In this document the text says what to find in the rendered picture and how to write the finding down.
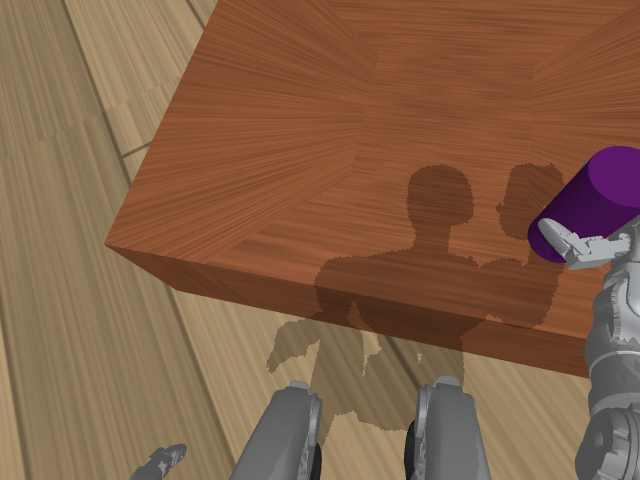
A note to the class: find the can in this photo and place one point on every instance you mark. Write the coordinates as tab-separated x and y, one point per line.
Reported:
601	198

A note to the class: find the left robot hand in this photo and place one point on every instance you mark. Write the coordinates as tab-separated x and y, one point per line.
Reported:
160	462

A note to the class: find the right robot arm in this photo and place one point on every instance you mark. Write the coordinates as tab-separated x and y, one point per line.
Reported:
611	445

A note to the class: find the right robot hand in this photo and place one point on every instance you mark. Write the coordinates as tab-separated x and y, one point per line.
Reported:
623	245

